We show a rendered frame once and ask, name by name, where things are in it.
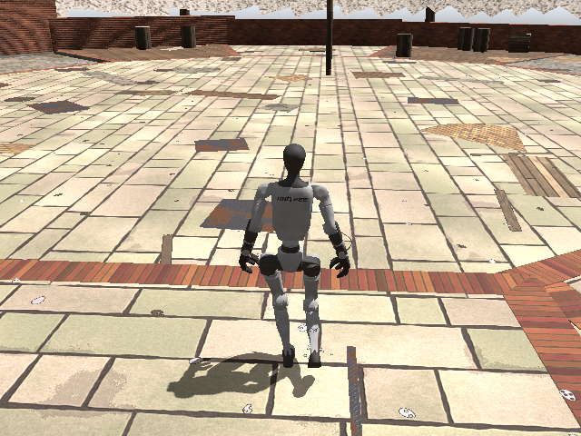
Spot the robot right hand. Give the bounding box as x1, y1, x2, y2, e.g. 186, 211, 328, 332
330, 256, 350, 278

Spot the left robot forearm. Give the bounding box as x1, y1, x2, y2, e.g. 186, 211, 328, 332
241, 219, 258, 256

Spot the right robot thigh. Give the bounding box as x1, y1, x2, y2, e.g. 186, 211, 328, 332
302, 253, 320, 313

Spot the right robot upper arm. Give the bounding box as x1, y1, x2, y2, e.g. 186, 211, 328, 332
312, 184, 338, 235

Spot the robot left hand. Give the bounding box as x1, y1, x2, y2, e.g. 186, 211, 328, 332
239, 253, 260, 273

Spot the right robot forearm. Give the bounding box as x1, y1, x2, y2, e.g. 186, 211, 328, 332
329, 221, 348, 259

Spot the left robot upper arm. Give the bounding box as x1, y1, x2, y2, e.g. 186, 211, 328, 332
248, 183, 274, 233

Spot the robot head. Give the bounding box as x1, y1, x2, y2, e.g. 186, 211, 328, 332
278, 144, 309, 188

